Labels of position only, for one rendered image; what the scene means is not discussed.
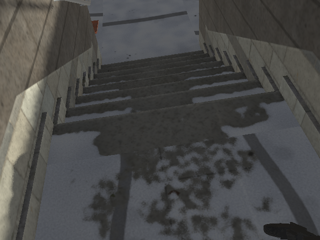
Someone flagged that stairs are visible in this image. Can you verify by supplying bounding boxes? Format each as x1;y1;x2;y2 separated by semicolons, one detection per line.
64;50;265;123

